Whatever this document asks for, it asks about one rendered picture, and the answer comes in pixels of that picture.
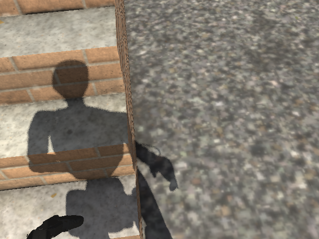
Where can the stairs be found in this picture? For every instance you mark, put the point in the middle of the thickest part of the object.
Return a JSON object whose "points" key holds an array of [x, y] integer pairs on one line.
{"points": [[67, 132]]}

